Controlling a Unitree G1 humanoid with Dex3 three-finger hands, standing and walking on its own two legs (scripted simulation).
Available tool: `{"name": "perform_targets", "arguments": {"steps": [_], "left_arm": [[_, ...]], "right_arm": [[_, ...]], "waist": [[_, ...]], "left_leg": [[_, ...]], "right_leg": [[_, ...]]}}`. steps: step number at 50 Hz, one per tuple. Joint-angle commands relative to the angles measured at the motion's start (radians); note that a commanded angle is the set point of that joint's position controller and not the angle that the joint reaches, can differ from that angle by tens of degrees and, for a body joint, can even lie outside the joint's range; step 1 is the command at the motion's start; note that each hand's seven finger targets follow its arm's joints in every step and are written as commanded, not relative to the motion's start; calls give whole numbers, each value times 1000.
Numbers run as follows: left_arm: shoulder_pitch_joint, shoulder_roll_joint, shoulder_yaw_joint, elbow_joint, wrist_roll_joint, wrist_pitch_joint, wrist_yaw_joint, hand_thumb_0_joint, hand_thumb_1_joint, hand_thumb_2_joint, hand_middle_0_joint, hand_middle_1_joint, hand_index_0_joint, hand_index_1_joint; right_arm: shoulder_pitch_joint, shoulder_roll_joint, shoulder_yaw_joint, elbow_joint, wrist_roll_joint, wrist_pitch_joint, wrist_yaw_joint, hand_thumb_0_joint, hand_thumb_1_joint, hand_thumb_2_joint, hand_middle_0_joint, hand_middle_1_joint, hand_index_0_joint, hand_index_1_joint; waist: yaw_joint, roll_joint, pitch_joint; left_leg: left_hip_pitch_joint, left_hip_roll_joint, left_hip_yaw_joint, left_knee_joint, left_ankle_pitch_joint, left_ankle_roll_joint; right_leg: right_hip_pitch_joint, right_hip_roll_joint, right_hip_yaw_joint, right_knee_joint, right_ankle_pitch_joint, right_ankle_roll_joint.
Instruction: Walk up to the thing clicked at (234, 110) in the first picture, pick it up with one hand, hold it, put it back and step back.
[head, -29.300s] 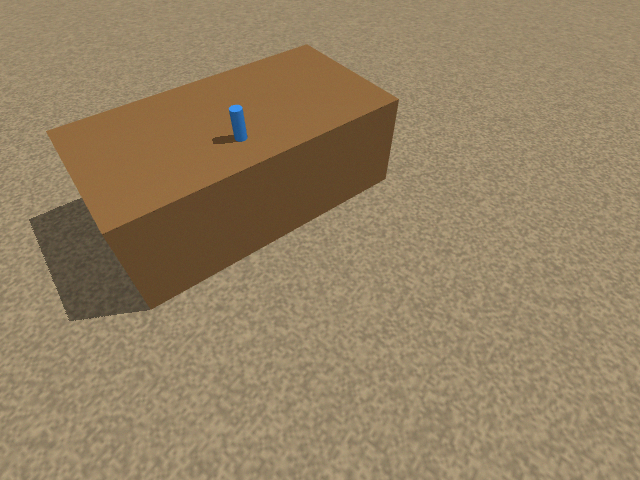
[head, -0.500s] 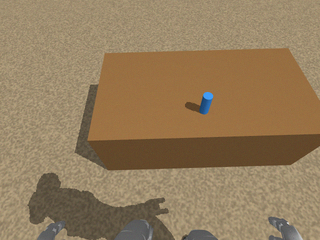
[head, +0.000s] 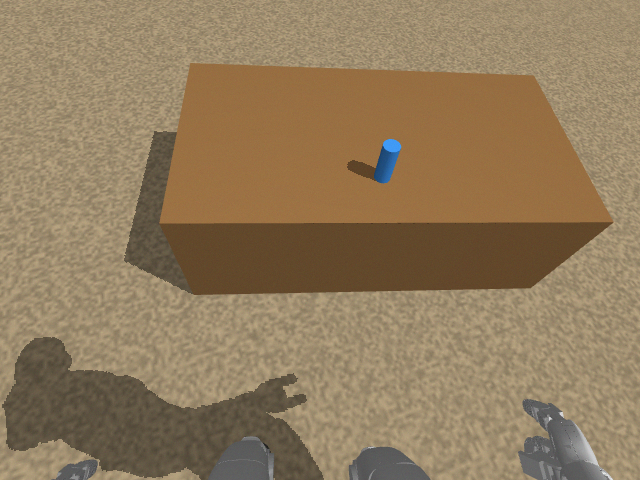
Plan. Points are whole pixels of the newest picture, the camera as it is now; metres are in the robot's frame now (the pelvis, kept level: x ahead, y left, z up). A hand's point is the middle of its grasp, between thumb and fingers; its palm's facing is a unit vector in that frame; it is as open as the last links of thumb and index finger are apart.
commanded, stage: step back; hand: right
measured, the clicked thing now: (386, 162) +0.83 -0.18 -0.28
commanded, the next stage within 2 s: none
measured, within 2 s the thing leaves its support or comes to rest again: neither
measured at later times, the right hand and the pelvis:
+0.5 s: hand out of the picture -0.06 -0.28 -0.15, palm faces -0.14 +0.90 -0.42, open 7.4 cm; pelvis -0.15 -0.02 -0.01, yaw +5 degrees
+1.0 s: hand out of the picture -0.18 -0.35 -0.14, palm faces -0.07 +0.91 -0.41, open 7.4 cm; pelvis -0.32 -0.08 +0.00, yaw +1 degrees
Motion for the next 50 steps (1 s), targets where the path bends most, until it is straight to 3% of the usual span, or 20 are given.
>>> {"name": "perform_targets", "arguments": {"steps": [1, 3, 5, 6, 10, 16, 19, 21, 22, 23, 24, 25, 28, 34, 39, 43, 45, 46, 47, 50], "left_arm": [[106, 133, 48, -40, 0, -31, -3, 0, 900, 900, -200, -300, -200, -300], [156, 164, 61, -7, 14, -38, -5, 0, 900, 900, -200, -300, -200, -300], [58, 309, 93, -73, 23, -40, -12, 0, 900, 900, -200, -300, -200, -300], [-13, 347, 94, -106, 28, -40, -4, 0, 900, 900, -200, -300, -200, -300], [-151, 189, 59, -134, 22, -45, 10, 0, 900, 900, -200, -300, -200, -300], [-13, 172, 54, -137, 25, -35, 28, 0, 900, 900, -200, -300, -200, -300], [-41, 186, 48, -153, 8, -24, 26, 0, 900, 900, -200, -300, -200, -300], [-76, 168, 35, -173, -2, -7, 18, 0, 900, 900, -200, -300, -200, -300], [-54, 128, 24, -180, -5, -3, 14, 0, 900, 900, -200, -300, -200, -300], [-78, 113, 21, -191, -13, -4, 16, 0, 900, 900, -200, -300, -200, -300], [-138, 164, 44, -188, -2, -2, 31, 0, 900, 900, -200, -300, -200, -300], [-136, 196, 51, -168, 2, 1, 29, 0, 900, 900, -200, -300, -200, -300], [-20, 149, 42, -114, -17, 7, 17, 0, 900, 900, -200, -300, -200, -300], [-15, 142, 35, -107, 3, -15, 18, 0, 900, 900, -200, -300, -200, -300], [18, 150, 29, -68, 2, -22, 3, 0, 900, 900, -200, -300, -200, -300], [206, 171, 50, 29, 13, -17, -10, 0, 900, 900, -200, -300, -200, -300], [76, 314, 86, -43, 31, -17, -14, 0, 900, 900, -200, -300, -200, -300], [-12, 374, 91, -86, 42, -15, -7, 0, 900, 900, -200, -300, -200, -300], [-83, 338, 80, -103, 36, -23, -1, 0, 900, 900, -200, -300, -200, -300], [-136, 190, 47, -110, 27, -35, 7, 0, 900, 900, -200, -300, -200, -300]], "right_arm": [[8, -299, -91, -69, -3, 6, -7, 0, -900, -900, 200, 300, 200, 300], [-15, -269, -77, -77, 14, 17, -3, 0, -900, -900, 200, 300, 200, 300], [-2, -181, -57, -100, 24, 16, -14, 0, -900, -900, 200, 300, 200, 300], [-18, -227, -77, -86, 15, 17, -27, 0, -900, -900, 200, 300, 200, 300], [102, -212, -61, -14, 25, 7, -16, 0, -900, -900, 200, 300, 200, 300], [81, -185, -46, -31, 9, -14, -21, 0, -900, -900, 200, 300, 200, 300], [165, -176, -49, -2, 4, -22, -18, 0, -900, -900, 200, 300, 200, 300], [208, -191, -64, 23, -2, -25, -17, 0, -900, -900, 200, 300, 200, 300], [192, -258, -81, 16, -17, -26, -18, 0, -900, -900, 200, 300, 200, 300], [135, -360, -96, -4, -18, -22, -13, 0, -900, -900, 200, 300, 200, 300], [125, -424, -109, -21, -16, -23, -15, 0, -900, -900, 200, 300, 200, 300], [80, -378, -104, -22, -16, -29, -24, 0, -900, -900, 200, 300, 200, 300], [5, -259, -67, -31, -17, -29, -29, 0, -900, -900, 200, 300, 200, 300], [73, -237, -74, -37, -6, -15, -22, 0, -900, -900, 200, 300, 200, 300], [52, -292, -83, -58, -15, 11, -9, 0, -900, -900, 200, 300, 200, 300], [-42, -289, -78, -79, -2, 28, -6, 0, -900, -900, 200, 300, 200, 300], [-13, -172, -48, -99, 6, 21, -22, 0, -900, -900, 200, 300, 200, 300], [-43, -227, -74, -94, -4, 23, -36, 0, -900, -900, 200, 300, 200, 300], [-12, -262, -84, -69, 3, 23, -32, 0, -900, -900, 200, 300, 200, 300], [83, -205, -57, -11, 7, 14, -20, 0, -900, -900, 200, 300, 200, 300]], "waist": [[-9, 289, -300], [19, 216, -290], [18, -176, -177], [43, -220, -133], [-52, -105, -135], [41, -164, -223], [7, -168, -282], [-18, -77, -298], [-1, 72, -303], [-1, 271, -262], [-66, 293, -236], [-43, 222, -189], [38, 149, -180], [-35, 208, -230], [-46, 287, -299], [42, 233, -299], [26, -201, -152], [69, -245, -95], [21, -199, -50], [-46, -88, -110]], "left_leg": [[181, 198, -211, -94, 209, 186], [17, 132, -181, -29, 71, 105], [-220, -148, -67, 317, -360, -8], [-131, -105, -123, 511, -422, -25], [-117, -167, -148, 603, -254, -15], [-166, -99, -64, 281, -339, -38], [-19, -62, -13, -23, -207, -15], [129, -51, -28, -212, 79, 5], [236, 106, -248, -215, 207, 59], [249, 305, -494, -238, 353, 178], [53, 410, -617, -259, 335, 306], [6, 400, -573, -255, 318, 304], [124, 187, -218, -169, 465, 160], [317, 206, -205, -125, 419, 232], [240, 206, -201, -139, 221, 217], [-24, 156, -174, -76, -95, 108], [-282, -141, -45, 299, -374, -15], [-184, -101, -112, 490, -414, -35], [-107, -73, -159, 567, -363, -32], [-127, -157, -128, 603, -239, -25]], "right_leg": [[92, -24, -95, -336, 116, -35], [211, -36, -75, -446, 223, -74], [67, -344, 363, -594, 111, -228], [-136, -462, 468, -634, 157, -341], [-38, -221, 61, -490, 451, -203], [293, -273, 83, -383, 675, -248], [302, -272, 68, -280, 716, -222], [181, -217, 19, -195, 563, -156], [-11, -135, -23, -96, 352, -103], [-213, 33, -110, 57, -87, -59], [-137, 17, 35, 241, -202, -43], [-126, 3, 89, 345, -159, -48], [-212, 74, 110, 425, -4, -56], [-215, 32, 20, 201, -25, 17], [-17, -17, -93, -131, -1, -4], [204, -46, -115, -403, 119, -83], [27, -341, 326, -607, -134, -211], [-228, -495, 460, -707, -158, -341], [-336, -479, 407, -714, -166, -329], [-110, -231, 8, -495, 346, -193]]}}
